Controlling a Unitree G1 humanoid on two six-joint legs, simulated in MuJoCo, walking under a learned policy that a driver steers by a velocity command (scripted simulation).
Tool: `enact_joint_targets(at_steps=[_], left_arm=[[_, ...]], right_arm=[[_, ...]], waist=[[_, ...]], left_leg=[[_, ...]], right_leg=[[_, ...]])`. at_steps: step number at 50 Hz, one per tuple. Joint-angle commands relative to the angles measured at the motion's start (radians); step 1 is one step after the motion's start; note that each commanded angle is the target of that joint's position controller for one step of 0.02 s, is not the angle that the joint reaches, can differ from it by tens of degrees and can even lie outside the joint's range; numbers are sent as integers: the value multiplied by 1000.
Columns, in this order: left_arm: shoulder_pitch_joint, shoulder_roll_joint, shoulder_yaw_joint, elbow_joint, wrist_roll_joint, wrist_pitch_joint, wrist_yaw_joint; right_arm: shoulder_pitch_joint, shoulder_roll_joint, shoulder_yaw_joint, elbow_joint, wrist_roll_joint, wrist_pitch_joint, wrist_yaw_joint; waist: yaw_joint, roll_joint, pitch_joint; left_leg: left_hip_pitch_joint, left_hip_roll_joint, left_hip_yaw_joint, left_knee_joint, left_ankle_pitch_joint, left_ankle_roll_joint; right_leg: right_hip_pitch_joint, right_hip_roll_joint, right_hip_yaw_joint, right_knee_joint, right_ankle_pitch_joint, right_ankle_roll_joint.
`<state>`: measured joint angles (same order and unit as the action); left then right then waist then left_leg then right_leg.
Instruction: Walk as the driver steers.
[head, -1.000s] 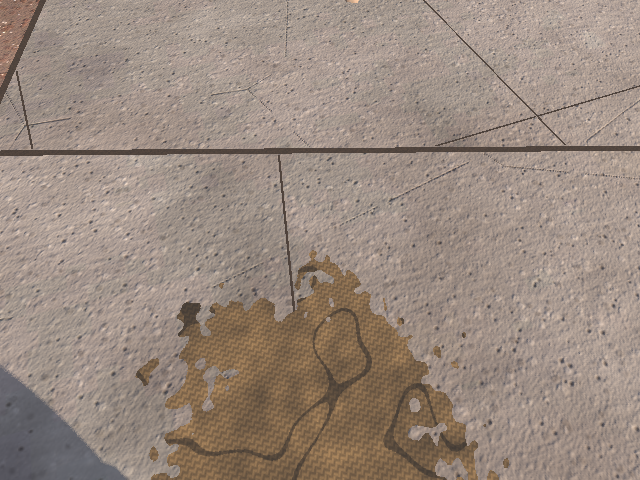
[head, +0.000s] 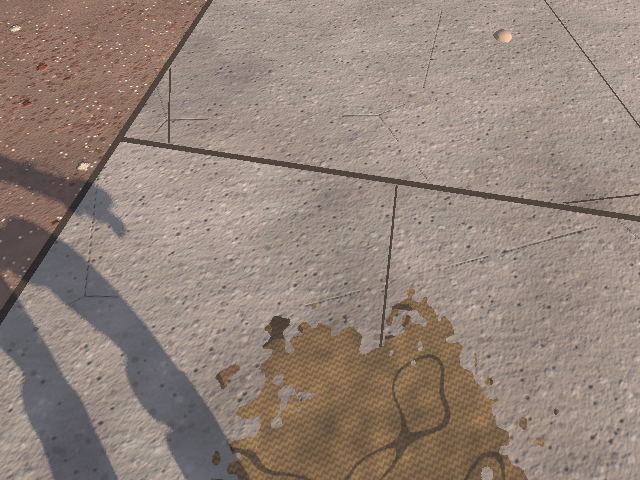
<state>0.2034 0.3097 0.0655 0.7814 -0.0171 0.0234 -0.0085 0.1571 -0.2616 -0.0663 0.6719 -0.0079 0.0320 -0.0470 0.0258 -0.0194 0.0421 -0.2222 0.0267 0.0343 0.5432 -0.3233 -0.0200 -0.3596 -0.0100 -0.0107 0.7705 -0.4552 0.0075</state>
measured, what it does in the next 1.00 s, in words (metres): walks ahead, turning right: right foot, then left foot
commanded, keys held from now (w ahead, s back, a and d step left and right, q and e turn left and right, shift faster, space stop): e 0.08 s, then w+e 0.50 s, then w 0.12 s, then w+q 0.30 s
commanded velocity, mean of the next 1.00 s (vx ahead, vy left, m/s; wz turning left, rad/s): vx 0.34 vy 0.00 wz -0.33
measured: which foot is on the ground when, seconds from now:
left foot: down 0.00-0.10, up 0.12-0.58, down 0.60-1.00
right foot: up 0.00-0.08, down 0.10-0.60, up 0.62-1.00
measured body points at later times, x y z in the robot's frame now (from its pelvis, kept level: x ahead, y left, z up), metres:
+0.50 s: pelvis +0.08 -0.03 +0.02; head +0.10 -0.06 +0.47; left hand +0.20 +0.25 -0.08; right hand +0.22 -0.34 -0.07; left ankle +0.24 +0.11 -0.70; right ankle +0.00 -0.10 -0.73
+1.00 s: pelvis +0.32 -0.10 +0.00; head +0.36 -0.11 +0.45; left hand +0.64 +0.02 -0.06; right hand +0.18 -0.34 -0.12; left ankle +0.25 +0.08 -0.73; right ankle +0.41 -0.26 -0.72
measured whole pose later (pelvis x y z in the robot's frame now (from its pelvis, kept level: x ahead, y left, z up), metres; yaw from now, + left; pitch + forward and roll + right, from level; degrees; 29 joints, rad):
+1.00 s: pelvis +0.32 -0.10 +0.00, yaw -19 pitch +2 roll +1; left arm 0.02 0.27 0.02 0.60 -0.01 -0.10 -0.03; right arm 0.46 -0.28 -0.06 0.85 0.03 -0.06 0.00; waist -0.13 -0.03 0.04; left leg 0.01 -0.02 -0.10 0.30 -0.35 -0.01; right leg -0.52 -0.02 0.06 0.52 -0.05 0.01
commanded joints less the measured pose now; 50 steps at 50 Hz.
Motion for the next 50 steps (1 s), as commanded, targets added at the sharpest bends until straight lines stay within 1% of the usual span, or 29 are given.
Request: enact_joint_targets(at_steps=[1,3,4,5,6,7,8,9,10,11,13,16,20,24,27,29,30,31,32,33,34,35,37,40,43,45,47,49,50], left_arm=[[-26,69,23,-91,-5,4,-10],[27,67,28,-78,-3,9,-20],[46,80,36,-75,3,10,-21],[84,148,56,-79,5,7,-9],[143,279,83,-92,9,-8,-8],[174,235,65,-99,32,-35,-17],[143,186,49,-99,28,-54,-14],[104,164,43,-104,11,-61,-4],[75,154,36,-111,3,-61,8],[70,151,30,-116,6,-58,18],[93,148,28,-121,13,-61,30],[124,152,32,-118,7,-71,36],[155,171,42,-109,-3,-67,37],[179,175,46,-102,-11,-58,35],[165,164,45,-107,-10,-54,29],[145,126,34,-116,-10,-50,27],[132,78,18,-126,2,-54,26],[158,0,-7,-145,15,-59,27],[220,32,-4,-177,-21,-70,34],[209,120,16,-142,-32,-72,34],[139,138,21,-138,-23,-73,30],[105,119,18,-138,-11,-77,27],[51,94,14,-159,5,-90,13],[-11,43,-7,-189,19,-102,2],[-119,7,-28,-221,21,-122,-10],[-164,23,-25,-228,11,-130,-21],[-183,50,-14,-238,3,-133,-26],[-155,80,0,-234,-1,-136,-23],[-92,102,14,-217,1,-136,-17]], right_arm=[[-56,-189,-55,-62,12,-18,-10],[-97,-189,-56,-58,27,-9,-9],[-71,-171,-52,-43,29,-6,-7],[-7,-129,-45,-31,11,-6,-2],[-92,-77,-21,-110,-13,-12,-4],[-123,-116,-31,-111,11,-29,0],[-126,-149,-41,-103,32,-43,11],[-121,-168,-51,-82,29,-55,15],[-124,-176,-55,-70,16,-65,15],[-122,-164,-54,-64,8,-75,20],[-111,-140,-50,-51,6,-95,32],[-127,-117,-43,-44,7,-111,37],[-184,-104,-32,-54,18,-125,47],[-237,-112,-26,-70,30,-147,63],[-196,-143,-35,-64,37,-164,69],[-77,-168,-51,-30,31,-173,63],[42,-201,-63,-10,20,-176,54],[178,-261,-71,10,-2,-174,49],[234,-304,-83,52,-4,-164,67],[175,-207,-59,39,15,-161,72],[146,-155,-44,36,19,-155,69],[121,-136,-35,35,10,-151,67],[111,-115,-20,48,2,-145,64],[129,-141,-22,63,25,-142,61],[150,-188,-32,77,34,-128,50],[189,-208,-36,89,37,-118,47],[218,-209,-35,99,45,-111,43],[220,-214,-36,102,46,-104,40],[215,-209,-33,100,43,-101,39]], waist=[[-17,188,-59],[15,171,-78],[17,128,-79],[1,-74,-98],[27,-321,-98],[69,-199,-133],[45,-140,-68],[27,-85,-23],[21,-73,-3],[14,-85,-7],[13,-80,-27],[20,-75,-27],[44,-109,-4],[64,-105,11],[33,-132,-2],[-35,-135,-45],[-92,-100,-130],[-117,107,-248],[-76,350,-252],[-79,216,-125],[-86,161,-35],[-75,112,-15],[-51,118,4],[-51,132,12],[-76,113,16],[-89,117,2],[-78,123,-4],[-41,128,-17],[1,121,-50]], left_leg=[[62,299,-207,-132,529,209],[19,255,-125,-61,473,159],[-22,214,-73,15,368,115],[-160,121,38,228,70,30],[-455,-64,37,490,-366,-39],[-523,-41,-120,624,-378,-20],[-570,-3,-143,632,-277,10],[-577,23,-137,595,-180,24],[-575,37,-136,540,-91,22],[-528,40,-134,500,-15,14],[-485,17,-114,433,101,-5],[-455,-4,-108,273,192,-33],[-387,-25,-113,92,237,-62],[-311,-41,-117,-17,221,-55],[-183,-51,-114,-70,190,-25],[9,-43,-95,-149,209,16],[193,41,-161,-141,180,62],[443,235,-429,-187,31,148],[514,374,-828,-293,-241,266],[429,354,-773,-319,-344,258],[350,298,-611,-311,-234,226],[292,253,-511,-322,-115,212],[203,199,-406,-352,67,217],[143,173,-339,-388,229,254],[79,136,-261,-383,327,236],[54,140,-255,-369,357,221],[68,165,-287,-345,341,199],[86,181,-305,-294,353,170],[74,157,-286,-219,427,148]], right_leg=[[-64,-32,-11,40,-34,-8],[55,1,-60,-125,144,-23],[126,24,-48,-225,250,-43],[249,-71,154,-350,402,-104],[337,-316,624,-482,314,-321],[358,-361,731,-550,53,-389],[337,-334,676,-566,-146,-346],[308,-290,612,-570,-227,-288],[298,-261,566,-578,-203,-254],[277,-224,517,-591,-155,-233],[287,-184,447,-603,-28,-225],[293,-156,387,-599,93,-224],[245,-144,384,-581,115,-227],[215,-148,434,-540,97,-231],[201,-147,488,-496,142,-215],[159,-101,476,-397,211,-177],[91,-58,410,-237,231,-138],[-96,53,268,84,33,-77],[-350,99,202,323,-151,-45],[-431,34,225,418,-76,-37],[-445,4,203,433,10,-35],[-425,-16,183,417,72,-34],[-380,-63,141,340,141,-30],[-353,-73,70,181,172,2],[-242,-42,37,-65,309,25],[-145,-8,27,-157,408,34],[-80,0,51,-214,445,22],[8,1,59,-264,426,-5],[117,10,47,-294,414,-27]])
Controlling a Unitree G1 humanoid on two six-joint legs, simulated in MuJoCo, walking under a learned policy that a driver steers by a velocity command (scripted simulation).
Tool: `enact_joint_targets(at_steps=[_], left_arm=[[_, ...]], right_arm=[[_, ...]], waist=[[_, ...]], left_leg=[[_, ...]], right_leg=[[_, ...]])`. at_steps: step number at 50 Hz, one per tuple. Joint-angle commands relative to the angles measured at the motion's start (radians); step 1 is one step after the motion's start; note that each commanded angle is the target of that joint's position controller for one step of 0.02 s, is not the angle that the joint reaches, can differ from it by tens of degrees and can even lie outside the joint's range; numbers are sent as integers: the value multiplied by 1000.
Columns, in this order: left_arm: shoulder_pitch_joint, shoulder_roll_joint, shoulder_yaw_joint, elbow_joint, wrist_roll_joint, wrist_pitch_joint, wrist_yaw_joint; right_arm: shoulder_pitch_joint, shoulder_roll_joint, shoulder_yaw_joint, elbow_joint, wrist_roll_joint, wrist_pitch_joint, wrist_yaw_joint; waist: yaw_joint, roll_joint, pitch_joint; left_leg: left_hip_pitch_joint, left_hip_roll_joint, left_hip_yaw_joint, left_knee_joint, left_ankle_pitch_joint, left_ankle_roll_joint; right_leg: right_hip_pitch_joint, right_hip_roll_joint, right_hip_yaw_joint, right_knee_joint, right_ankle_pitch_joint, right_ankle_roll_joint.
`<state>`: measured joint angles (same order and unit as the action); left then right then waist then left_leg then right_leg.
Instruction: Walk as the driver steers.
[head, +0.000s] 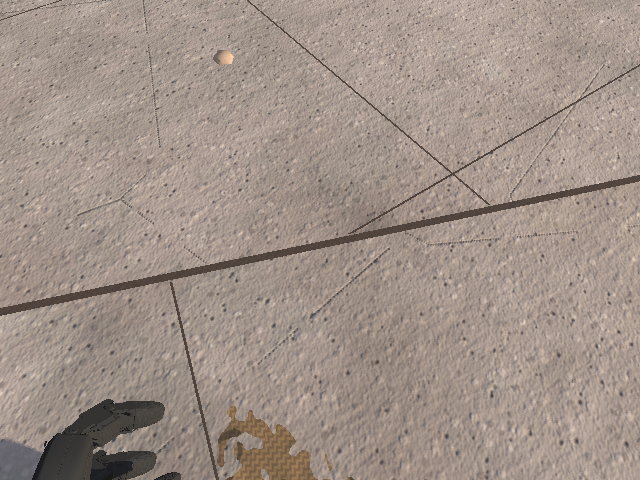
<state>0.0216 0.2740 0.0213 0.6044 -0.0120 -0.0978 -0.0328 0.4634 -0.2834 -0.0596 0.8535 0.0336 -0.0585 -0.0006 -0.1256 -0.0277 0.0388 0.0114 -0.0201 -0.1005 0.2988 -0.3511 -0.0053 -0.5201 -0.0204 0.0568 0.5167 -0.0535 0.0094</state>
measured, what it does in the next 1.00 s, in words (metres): walks ahead, turning left: right foot, then left foot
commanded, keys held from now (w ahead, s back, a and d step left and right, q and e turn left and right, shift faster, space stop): w+q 0.80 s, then w+e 0.20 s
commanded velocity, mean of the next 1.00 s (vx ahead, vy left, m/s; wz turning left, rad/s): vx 0.50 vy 0.00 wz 0.45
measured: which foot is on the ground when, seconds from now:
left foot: down 0.00-0.04, up 0.06-0.52, down 0.54-1.00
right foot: up 0.00-0.02, down 0.04-0.54, up 0.56-1.00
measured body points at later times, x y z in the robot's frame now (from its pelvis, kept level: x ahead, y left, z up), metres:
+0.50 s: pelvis +0.26 +0.02 -0.01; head +0.30 +0.04 +0.44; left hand +0.19 +0.31 -0.13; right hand +0.56 -0.13 -0.08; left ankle +0.38 +0.17 -0.72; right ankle +0.14 -0.13 -0.73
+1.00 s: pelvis +0.53 +0.13 +0.00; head +0.55 +0.15 +0.45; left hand +0.62 +0.44 -0.08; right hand +0.72 -0.11 -0.11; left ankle +0.38 +0.16 -0.73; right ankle +0.73 +0.09 -0.72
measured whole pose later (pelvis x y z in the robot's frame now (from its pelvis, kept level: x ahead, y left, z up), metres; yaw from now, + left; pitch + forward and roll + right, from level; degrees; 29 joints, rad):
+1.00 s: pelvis +0.53 +0.13 +0.00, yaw +29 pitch +2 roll +1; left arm 0.07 0.28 0.02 0.68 -0.01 -0.10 -0.04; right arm 0.34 -0.31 -0.05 0.75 0.01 -0.05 0.00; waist -0.08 -0.04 0.02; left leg -0.01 -0.09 -0.12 0.36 -0.37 0.06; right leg -0.54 -0.03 0.02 0.52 0.01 -0.01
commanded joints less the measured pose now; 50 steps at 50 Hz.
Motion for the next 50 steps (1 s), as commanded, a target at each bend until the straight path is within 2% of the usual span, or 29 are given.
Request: enact_joint_targets(at_steps=[1,2,3,4,5,6,7,9,11,14,18,22,24,25,26,27,28,29,30,31,32,33,34,37,40,42,44,46,50], left_arm=[[196,172,78,-16,1,-13,18],[362,239,97,-2,20,-8,31],[415,303,108,21,31,7,24],[396,205,87,22,23,9,20],[340,156,72,24,14,9,22],[283,131,62,25,17,8,21],[242,102,56,33,22,7,18],[200,87,57,45,28,-5,19],[192,98,65,64,20,-19,21],[197,129,78,92,18,-24,27],[222,171,89,118,12,-12,36],[278,208,102,152,-10,11,37],[281,238,110,156,-17,26,41],[279,253,114,154,-22,35,44],[267,251,111,150,-26,44,47],[281,222,97,140,-13,42,53],[369,72,50,86,36,26,44],[316,115,44,64,11,-11,33],[202,190,63,34,-30,-30,25],[175,177,56,23,-30,-42,27],[174,170,56,36,-3,-46,36],[190,180,63,42,14,-39,38],[204,180,65,45,20,-27,36],[187,135,53,42,31,-2,37],[69,96,36,12,30,2,33],[23,76,25,16,21,-5,19],[-26,82,23,9,8,-13,6],[-64,101,27,-6,2,-16,-2],[-39,128,37,-17,-3,-16,-14]], right_arm=[[-87,-164,-31,-85,-8,-11,-6],[-95,-95,-5,-118,-33,-12,-4],[50,1,22,-140,-9,-22,-8],[23,-102,-1,-119,15,-21,-10],[-65,-149,-17,-134,22,-17,-9],[-108,-142,-17,-139,11,-13,-11],[-133,-131,-20,-144,-1,-8,-9],[-130,-94,-18,-147,1,12,-1],[-159,-66,-12,-165,-3,28,2],[-225,-54,-5,-198,-13,31,12],[-355,-44,7,-237,-12,19,41],[-455,-64,4,-293,-10,21,61],[-439,-93,-11,-308,-14,26,65],[-378,-119,-26,-301,-15,31,63],[-240,-159,-52,-269,-11,35,56],[-61,-227,-88,-221,-7,46,38],[-63,-346,-107,-220,3,47,22],[-50,-308,-87,-268,-6,26,30],[-75,-235,-68,-254,-14,9,36],[-117,-209,-60,-248,-13,0,36],[-186,-178,-50,-255,-14,-3,33],[-230,-152,-40,-269,-26,-5,30],[-249,-148,-38,-277,-33,-5,26],[-231,-166,-43,-253,-25,-11,11],[-194,-184,-48,-229,-17,-3,-6],[-173,-167,-39,-209,-19,-2,-11],[-126,-171,-36,-181,-19,-5,-8],[-94,-174,-34,-157,-19,-6,-4],[-82,-193,-40,-122,-22,6,-6]], waist=[[208,115,-115],[279,12,-267],[214,-300,-417],[231,-217,-335],[228,-145,-195],[203,-87,-128],[180,-77,-80],[141,-97,-45],[127,-66,-15],[131,-33,12],[174,-8,42],[194,-4,66],[163,-31,24],[122,-48,-26],[39,-40,-102],[-42,5,-193],[67,292,-253],[25,225,-444],[-5,134,-311],[30,92,-201],[77,38,-137],[113,55,-114],[134,70,-106],[142,55,-74],[102,74,-36],[71,99,-35],[38,107,-20],[22,111,1],[50,128,12]], left_leg=[[-207,151,-116,175,501,104],[-360,81,-69,470,295,64],[-640,-27,8,795,-215,17],[-740,20,-52,930,-214,14],[-789,58,-36,961,-123,19],[-760,93,-14,944,-49,15],[-736,116,-13,905,-2,11],[-663,144,-6,870,50,6],[-675,152,-3,830,84,-3],[-708,155,-1,686,210,-13],[-652,131,68,459,378,6],[-660,108,115,351,320,51],[-582,53,168,334,221,89],[-487,11,199,334,171,113],[-297,-36,218,288,193,145],[2,-24,137,267,219,186],[334,245,-383,214,123,343],[425,365,-781,31,-78,450],[350,337,-650,-14,-47,384],[212,294,-519,-13,32,349],[71,253,-419,-10,157,318],[-28,221,-351,-23,274,307],[-89,207,-325,-43,334,308],[-204,177,-236,-70,456,315],[-256,118,-168,-68,397,267],[-262,104,-118,-70,331,233],[-234,136,-129,-72,279,227],[-146,179,-152,-44,285,224],[24,245,-147,33,521,194]], right_leg=[[447,1,-17,-49,-2,-56],[706,-181,154,-27,-64,-119],[931,-413,583,-137,-300,-253],[852,-388,660,-217,-449,-248],[741,-357,501,-225,-411,-216],[633,-314,383,-241,-280,-203],[548,-276,291,-267,-180,-197],[445,-244,171,-324,-74,-195],[408,-251,94,-363,11,-208],[418,-249,-10,-391,84,-212],[435,-229,-142,-397,112,-182],[556,-263,-197,-348,188,-152],[606,-265,-231,-235,480,-131],[613,-258,-249,-120,644,-119],[562,-230,-279,69,711,-95],[369,-193,-286,338,545,-54],[-86,-21,-256,714,-395,18],[-222,61,8,886,-571,22],[-311,5,48,879,-470,4],[-301,-36,36,796,-381,-12],[-240,-71,36,708,-325,-8],[-164,-92,43,650,-286,-3],[-116,-96,43,623,-267,6],[-81,-83,10,496,-209,49],[-63,-49,0,271,0,70],[1,-31,-20,126,148,67],[23,-29,-24,71,219,52],[-25,-32,-20,31,175,19],[-48,-12,-42,-6,-24,-62]])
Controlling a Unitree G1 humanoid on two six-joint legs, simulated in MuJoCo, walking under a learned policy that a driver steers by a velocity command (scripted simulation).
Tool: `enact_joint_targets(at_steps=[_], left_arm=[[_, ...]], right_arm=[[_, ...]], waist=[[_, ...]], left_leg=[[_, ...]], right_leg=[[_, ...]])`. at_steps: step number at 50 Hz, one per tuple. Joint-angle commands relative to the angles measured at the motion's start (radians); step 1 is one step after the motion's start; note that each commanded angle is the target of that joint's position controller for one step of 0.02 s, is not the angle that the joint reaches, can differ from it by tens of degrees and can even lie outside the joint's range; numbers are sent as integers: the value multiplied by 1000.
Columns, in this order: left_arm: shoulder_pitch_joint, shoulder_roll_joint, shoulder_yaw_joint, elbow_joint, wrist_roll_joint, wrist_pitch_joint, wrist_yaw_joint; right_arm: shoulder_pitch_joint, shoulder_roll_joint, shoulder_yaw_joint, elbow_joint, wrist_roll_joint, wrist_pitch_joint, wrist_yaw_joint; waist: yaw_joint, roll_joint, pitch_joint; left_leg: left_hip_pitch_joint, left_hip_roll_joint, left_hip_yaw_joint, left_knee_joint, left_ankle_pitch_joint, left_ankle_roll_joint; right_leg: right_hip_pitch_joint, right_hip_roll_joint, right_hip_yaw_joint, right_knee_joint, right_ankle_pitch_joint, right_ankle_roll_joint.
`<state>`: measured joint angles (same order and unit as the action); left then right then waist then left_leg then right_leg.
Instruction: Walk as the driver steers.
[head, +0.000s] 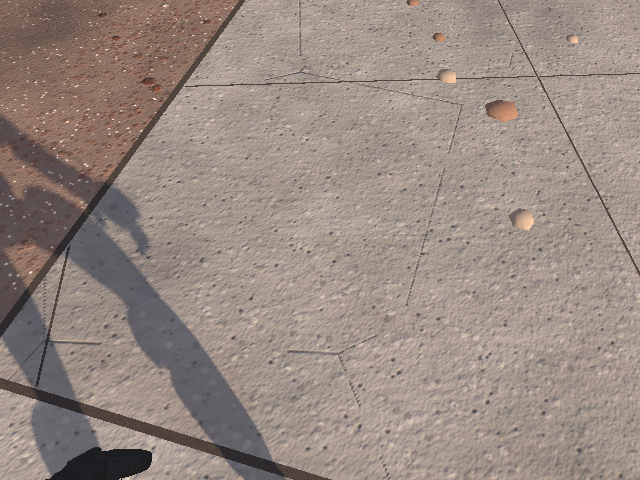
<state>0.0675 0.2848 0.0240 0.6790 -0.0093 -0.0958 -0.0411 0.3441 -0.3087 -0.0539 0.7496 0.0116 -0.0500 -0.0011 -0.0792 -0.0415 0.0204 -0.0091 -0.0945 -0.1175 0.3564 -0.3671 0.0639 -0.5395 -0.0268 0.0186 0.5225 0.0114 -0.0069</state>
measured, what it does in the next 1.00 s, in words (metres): walks ahead, turning right: right foot, then left foot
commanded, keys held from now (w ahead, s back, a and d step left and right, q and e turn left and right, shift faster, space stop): w+e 1.00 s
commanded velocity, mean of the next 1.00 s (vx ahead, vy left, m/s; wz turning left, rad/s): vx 0.50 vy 0.00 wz -0.47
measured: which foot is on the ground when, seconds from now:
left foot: down 0.00-0.06, up 0.08-0.52, down 0.54-1.00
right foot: up 0.00-0.02, down 0.04-0.56, up 0.58-1.00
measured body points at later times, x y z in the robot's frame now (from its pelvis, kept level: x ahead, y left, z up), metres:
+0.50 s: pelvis +0.29 -0.04 +0.00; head +0.32 -0.05 +0.45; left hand +0.36 +0.25 -0.11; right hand +0.48 -0.31 -0.06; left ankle +0.47 +0.06 -0.72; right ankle +0.16 -0.12 -0.73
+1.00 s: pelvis +0.53 -0.12 -0.01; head +0.56 -0.15 +0.44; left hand +0.86 -0.05 -0.08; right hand +0.39 -0.38 -0.13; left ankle +0.47 +0.05 -0.73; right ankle +0.61 -0.31 -0.71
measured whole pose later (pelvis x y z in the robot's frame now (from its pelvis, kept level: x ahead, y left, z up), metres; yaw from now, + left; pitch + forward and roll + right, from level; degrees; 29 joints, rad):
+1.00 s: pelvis +0.53 -0.12 -0.01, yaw -33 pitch +2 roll +3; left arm 0.08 0.28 0.04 0.59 -0.02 -0.02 -0.05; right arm 0.33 -0.32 -0.07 0.84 0.02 -0.07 0.00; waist -0.10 -0.03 0.05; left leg 0.09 0.00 0.21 0.25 -0.37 -0.02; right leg -0.61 -0.07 -0.01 0.64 -0.06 -0.04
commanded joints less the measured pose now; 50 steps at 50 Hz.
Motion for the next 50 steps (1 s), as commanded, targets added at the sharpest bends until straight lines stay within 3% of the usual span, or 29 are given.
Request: enact_joint_targets(at_steps=[1,2,3,4,5,6,7,8,9,12,15,18,21,23,25,26,27,28,29,30,31,32,33,35,38,41,44,48,50], left_arm=[[-14,134,45,-75,-4,-18,-4],[116,165,64,-38,0,-18,-1],[275,218,78,-15,4,-15,2],[338,297,101,2,0,-8,-5],[348,204,79,5,-25,-5,-9],[290,163,66,-8,-17,0,-3],[249,157,64,-22,-2,6,2],[222,148,60,-26,2,10,4],[209,136,54,-32,9,9,9],[206,141,57,-31,-2,13,22],[240,175,69,-12,-9,21,42],[287,181,73,10,-14,35,55],[336,176,74,31,-22,48,61],[340,171,75,35,-23,56,65],[318,173,80,32,-19,64,66],[300,155,75,24,-17,65,64],[283,110,58,6,-7,62,58],[382,39,36,-13,-8,55,58],[442,68,31,-27,-26,49,59],[378,156,53,-10,-34,52,59],[293,175,61,-22,-25,58,58],[251,161,62,-33,-15,61,56],[236,148,66,-40,-10,64,52],[243,102,59,-46,-18,74,43],[193,74,50,-77,-12,78,38],[137,65,43,-90,-13,67,24],[30,47,33,-120,-12,56,4],[-57,60,36,-171,-16,57,-17],[-24,92,52,-180,-10,63,-20]], right_arm=[[15,-172,-45,-20,0,1,-7],[2,-160,-39,-25,-6,6,-11],[4,-130,-22,-50,-26,7,-19],[114,-56,-2,-70,-24,-12,-13],[63,-107,-3,-74,-17,-31,-5],[-44,-151,-16,-98,11,-47,5],[-113,-139,-10,-113,7,-59,7],[-144,-130,-12,-124,-12,-67,8],[-134,-124,-15,-125,-26,-68,6],[-115,-92,-9,-122,-33,-55,4],[-216,-61,3,-147,-32,-49,-1],[-323,-42,11,-164,-24,-58,8],[-392,-56,5,-181,-11,-68,18],[-398,-77,-6,-183,-6,-75,21],[-341,-103,-21,-169,-3,-82,19],[-257,-125,-35,-148,-7,-86,13],[-123,-162,-50,-133,-22,-88,4],[3,-240,-70,-118,-35,-78,-3],[35,-215,-68,-88,-12,-64,7],[-22,-130,-48,-103,-4,-60,6],[-68,-95,-37,-107,-9,-53,4],[-106,-76,-29,-100,-14,-51,5],[-128,-58,-23,-91,-21,-52,5],[-141,-58,-25,-75,-21,-59,6],[-135,-95,-39,-46,-17,-69,6],[-136,-119,-44,-26,-17,-64,5],[-97,-145,-47,0,-8,-53,1],[-44,-182,-57,34,11,-30,0],[-45,-211,-66,35,18,-16,-7]], waist=[[48,142,-13],[113,118,-108],[173,32,-248],[123,-229,-337],[156,-179,-323],[166,-97,-175],[157,0,-101],[133,40,-41],[105,20,-42],[77,-26,-44],[103,-21,-12],[142,-35,-10],[160,-40,-9],[149,-54,-9],[110,-82,-18],[62,-79,-61],[-4,-36,-184],[0,167,-340],[23,361,-368],[7,218,-214],[6,142,-106],[24,111,-35],[45,127,-4],[66,158,9],[67,125,20],[52,102,20],[10,85,41],[-1,90,61],[40,121,16]], left_leg=[[52,297,-91,56,726,107],[27,249,-34,218,870,82],[-129,199,15,484,701,46],[-537,20,84,841,66,-50],[-695,35,-18,923,-162,-51],[-761,86,-24,935,-86,-43],[-747,118,-4,893,-25,-37],[-734,141,7,816,16,-44],[-678,162,5,755,53,-52],[-629,161,36,635,69,-98],[-611,141,53,443,220,-133],[-515,97,58,256,406,-140],[-467,71,41,169,441,-128],[-446,70,18,120,392,-109],[-367,74,23,90,321,-75],[-236,83,37,46,331,-45],[2,192,-45,79,309,13],[358,413,-367,79,210,137],[413,532,-683,-14,-27,215],[279,491,-590,-51,-140,175],[150,443,-431,-67,-68,136],[39,398,-323,-98,45,123],[-31,364,-241,-124,127,112],[-109,335,-130,-172,214,113],[-113,346,-28,-212,330,141],[-85,324,90,-214,435,126],[-59,318,172,-208,463,102],[64,360,220,-154,574,75],[105,364,260,-32,888,53]], right_leg=[[72,27,-34,-34,-104,-72],[257,46,-45,-43,-59,-105],[529,-88,142,-19,12,-172],[862,-285,619,-105,-184,-341],[904,-302,782,-220,-397,-332],[794,-280,660,-240,-408,-292],[675,-237,561,-252,-324,-269],[579,-205,495,-267,-208,-267],[526,-172,445,-280,-113,-259],[444,-133,365,-306,31,-273],[367,-95,298,-317,62,-253],[315,-56,269,-296,32,-208],[350,-74,327,-254,-23,-190],[410,-96,386,-209,-47,-177],[434,-108,422,-148,1,-160],[415,-72,401,-68,60,-136],[330,-24,349,137,22,-106],[48,112,212,459,-315,-37],[-167,96,163,657,-618,-18],[-229,32,177,733,-541,-8],[-225,0,137,736,-459,0],[-205,-27,121,702,-404,6],[-178,-55,118,665,-365,7],[-131,-79,91,635,-324,13],[-172,-96,85,545,-239,31],[-159,-93,63,384,-78,29],[-117,-74,8,223,30,11],[-116,-47,-38,118,-52,-34],[-18,12,-92,100,-161,-74]])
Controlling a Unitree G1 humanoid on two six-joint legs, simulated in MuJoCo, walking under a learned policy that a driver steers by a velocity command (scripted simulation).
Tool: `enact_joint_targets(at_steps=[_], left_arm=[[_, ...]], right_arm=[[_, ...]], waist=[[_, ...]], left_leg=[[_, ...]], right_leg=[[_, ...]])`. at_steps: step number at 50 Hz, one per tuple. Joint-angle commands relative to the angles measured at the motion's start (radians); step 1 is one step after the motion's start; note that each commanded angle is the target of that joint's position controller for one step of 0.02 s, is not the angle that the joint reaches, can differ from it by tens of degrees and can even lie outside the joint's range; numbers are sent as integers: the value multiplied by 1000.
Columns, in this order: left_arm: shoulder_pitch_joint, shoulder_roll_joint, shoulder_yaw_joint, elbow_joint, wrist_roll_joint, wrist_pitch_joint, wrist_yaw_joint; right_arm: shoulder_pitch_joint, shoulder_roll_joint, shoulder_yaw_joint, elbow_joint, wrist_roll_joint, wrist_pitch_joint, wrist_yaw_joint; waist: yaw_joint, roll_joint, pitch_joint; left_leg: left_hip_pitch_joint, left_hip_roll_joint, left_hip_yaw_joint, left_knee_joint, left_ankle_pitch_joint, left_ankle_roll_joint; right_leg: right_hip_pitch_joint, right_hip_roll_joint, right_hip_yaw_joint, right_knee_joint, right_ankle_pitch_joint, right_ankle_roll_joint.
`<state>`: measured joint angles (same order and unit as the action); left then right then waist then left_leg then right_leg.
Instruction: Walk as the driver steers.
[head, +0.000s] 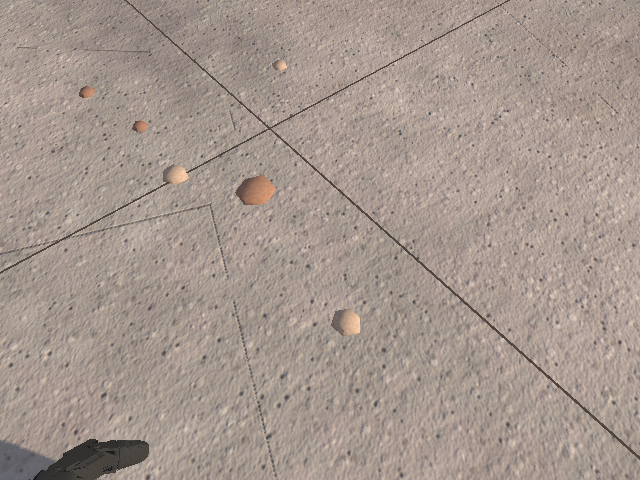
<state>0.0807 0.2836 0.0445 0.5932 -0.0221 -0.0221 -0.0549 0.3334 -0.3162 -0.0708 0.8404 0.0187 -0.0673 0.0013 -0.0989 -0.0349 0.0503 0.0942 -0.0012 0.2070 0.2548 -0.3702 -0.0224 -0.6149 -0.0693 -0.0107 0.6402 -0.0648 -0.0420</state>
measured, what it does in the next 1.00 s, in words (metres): walks ahead, turning left: right foot, then left foot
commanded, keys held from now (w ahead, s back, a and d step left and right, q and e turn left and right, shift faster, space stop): w+e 0.06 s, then w+q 0.94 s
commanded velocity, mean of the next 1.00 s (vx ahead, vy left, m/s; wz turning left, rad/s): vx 0.50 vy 0.00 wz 0.25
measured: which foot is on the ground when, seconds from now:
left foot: down 0.00-0.04, up 0.06-0.56, down 0.58-1.00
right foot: up 0.00-0.04, down 0.06-0.58, up 0.60-1.00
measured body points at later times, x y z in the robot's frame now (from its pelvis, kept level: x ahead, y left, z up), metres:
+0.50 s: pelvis +0.29 -0.02 +0.01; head +0.32 -0.02 +0.45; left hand +0.34 +0.27 -0.11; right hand +0.47 -0.26 -0.10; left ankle +0.47 +0.12 -0.69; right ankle +0.16 -0.11 -0.73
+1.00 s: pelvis +0.59 +0.03 +0.01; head +0.62 +0.05 +0.46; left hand +0.73 +0.33 -0.07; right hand +0.74 -0.23 -0.10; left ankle +0.48 +0.10 -0.73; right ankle +0.80 -0.06 -0.70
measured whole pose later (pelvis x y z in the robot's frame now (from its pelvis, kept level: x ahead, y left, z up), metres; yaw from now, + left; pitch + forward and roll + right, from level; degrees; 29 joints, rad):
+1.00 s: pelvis +0.59 +0.03 +0.01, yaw +21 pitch +2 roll +0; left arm 0.05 0.28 0.03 0.67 0.00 -0.10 -0.02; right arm 0.34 -0.30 -0.07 0.72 0.03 -0.03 -0.01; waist -0.08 -0.03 0.03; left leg -0.10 -0.11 -0.19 0.41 -0.34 0.07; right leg -0.57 -0.02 0.10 0.52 0.01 0.06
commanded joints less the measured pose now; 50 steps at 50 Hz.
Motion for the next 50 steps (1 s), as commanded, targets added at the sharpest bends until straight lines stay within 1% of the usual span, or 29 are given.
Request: enact_joint_targets(at_steps=[1,2,3,4,5,6,7,8,9,12,15,18,22,25,27,28,29,30,31,32,33,34,35,36,39,43,45,47,50], left_arm=[[39,125,49,-81,6,-6,-5],[196,171,78,-43,3,-1,5],[367,246,110,-4,-2,11,25],[319,342,113,-15,-9,-1,31],[364,219,82,-28,0,-12,29],[325,183,67,-13,14,-24,26],[259,165,59,-9,12,-31,27],[200,132,47,-9,18,-35,27],[169,111,38,-11,31,-42,29],[150,118,40,22,31,-69,29],[166,124,44,60,40,-81,38],[165,130,43,81,39,-83,46],[229,150,52,133,26,-71,52],[242,165,61,157,14,-45,61],[220,194,69,153,12,-27,74],[211,203,71,149,13,-17,82],[196,198,66,143,12,-11,90],[224,159,47,123,30,-20,96],[341,25,4,89,51,-49,70],[228,117,18,90,18,-85,51],[135,154,27,54,-16,-106,41],[103,140,21,46,-6,-119,45],[93,144,28,48,19,-120,52],[113,147,33,48,28,-111,52],[146,115,27,53,39,-81,57],[5,66,6,20,40,-75,58],[-64,64,4,7,29,-83,50],[-103,82,10,-6,18,-90,43],[-81,124,29,-3,13,-103,35]], right_arm=[[-37,-217,-53,-57,13,9,-14],[-47,-208,-48,-63,15,14,-19],[-28,-164,-28,-80,-9,9,-23],[92,-16,26,-131,-43,-17,1],[8,-118,8,-103,-5,-46,17],[-92,-156,-4,-134,35,-56,22],[-117,-136,4,-136,29,-59,15],[-121,-130,2,-123,9,-54,10],[-85,-128,-1,-110,6,-40,12],[-39,-80,6,-81,3,0,10],[-110,-59,10,-100,2,9,5],[-182,-39,16,-116,3,-2,19],[-285,-19,26,-163,4,-7,43],[-317,-28,23,-201,0,-8,64],[-267,-58,8,-211,-2,-1,70],[-184,-89,-10,-199,-3,4,67],[-36,-138,-38,-167,-1,7,57],[112,-225,-67,-146,3,17,38],[91,-282,-73,-155,11,9,38],[118,-190,-49,-170,8,4,37],[77,-156,-40,-171,0,-1,33],[15,-147,-37,-182,1,-2,31],[-41,-123,-30,-195,-1,-1,28],[-70,-105,-22,-212,-15,-1,24],[-90,-113,-24,-215,-10,-2,11],[-54,-148,-35,-194,1,9,-11],[-18,-151,-37,-181,3,18,-17],[14,-152,-38,-166,9,25,-19],[15,-142,-38,-162,8,32,-23]], waist=[[110,126,-67],[200,106,-148],[269,11,-247],[132,-254,-366],[226,-111,-458],[233,-72,-291],[190,0,-202],[154,10,-144],[119,-15,-125],[82,-14,-83],[101,-7,-26],[131,-10,0],[179,7,40],[174,-2,38],[130,-43,-23],[81,-58,-82],[-4,-38,-162],[-55,87,-274],[65,307,-376],[-23,184,-427],[-28,138,-280],[11,42,-188],[47,20,-126],[81,48,-114],[115,69,-84],[68,97,-51],[34,111,-56],[22,121,-56],[50,149,-61]], left_leg=[[-2,263,-43,199,1042,126],[-83,234,-12,398,1057,97],[-329,195,-12,698,756,57],[-773,-1,-102,1039,-200,8],[-845,17,-289,1122,-203,23],[-903,59,-276,1110,-116,39],[-872,108,-267,1030,-31,44],[-817,137,-263,962,15,36],[-743,158,-274,936,51,30],[-697,162,-267,870,125,-2],[-765,147,-294,730,293,-19],[-725,112,-264,521,486,-8],[-764,92,-235,377,510,25],[-808,67,-199,336,371,66],[-708,7,-137,344,253,104],[-594,-32,-112,349,213,127],[-373,-69,-114,297,260,164],[-62,76,-355,283,304,232],[272,303,-912,191,104,429],[317,313,-1004,84,12,413],[212,288,-859,56,65,367],[66,250,-756,50,163,340],[-59,218,-679,36,286,329],[-142,194,-637,15,377,329],[-275,159,-546,-23,503,335],[-375,72,-442,-15,451,270],[-381,65,-455,1,381,244],[-340,87,-509,33,324,233],[-248,129,-609,121,286,208]], right_leg=[[170,95,-88,-27,-123,-66],[397,133,-93,-86,-67,-104],[717,34,86,-97,-52,-161],[1043,-248,673,-192,-223,-356],[1051,-293,792,-314,-325,-352],[930,-265,623,-327,-225,-298],[780,-226,492,-328,-102,-261],[655,-192,390,-342,22,-239],[565,-168,324,-373,91,-230],[452,-155,198,-461,167,-231],[452,-129,75,-500,184,-198],[460,-98,-31,-521,153,-150],[594,-152,-68,-513,172,-137],[732,-194,-86,-428,342,-117],[769,-193,-114,-293,684,-89],[761,-182,-132,-164,823,-71],[674,-145,-162,44,816,-38],[434,-94,-168,356,487,3],[-10,134,-46,680,-491,63],[-118,110,132,755,-515,41],[-181,64,127,723,-421,22],[-160,21,115,638,-343,16],[-112,-4,106,556,-303,27],[-45,-21,113,525,-276,38],[4,-26,81,403,-242,90],[68,21,53,96,25,129],[127,58,46,-26,134,131],[147,72,67,-91,144,122],[178,69,103,-148,54,83]])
